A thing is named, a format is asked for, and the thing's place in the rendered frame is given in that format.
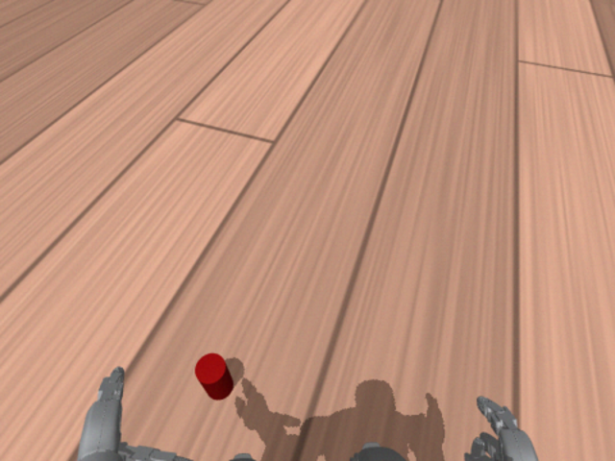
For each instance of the left robot hand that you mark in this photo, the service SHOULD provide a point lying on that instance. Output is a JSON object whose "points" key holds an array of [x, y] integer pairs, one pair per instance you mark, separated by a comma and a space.
{"points": [[101, 431]]}

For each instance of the right robot hand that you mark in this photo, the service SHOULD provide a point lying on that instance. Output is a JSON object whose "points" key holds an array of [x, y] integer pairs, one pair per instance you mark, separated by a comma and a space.
{"points": [[513, 444]]}

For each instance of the can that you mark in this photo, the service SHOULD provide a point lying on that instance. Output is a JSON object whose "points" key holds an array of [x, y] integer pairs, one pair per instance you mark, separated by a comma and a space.
{"points": [[213, 373]]}

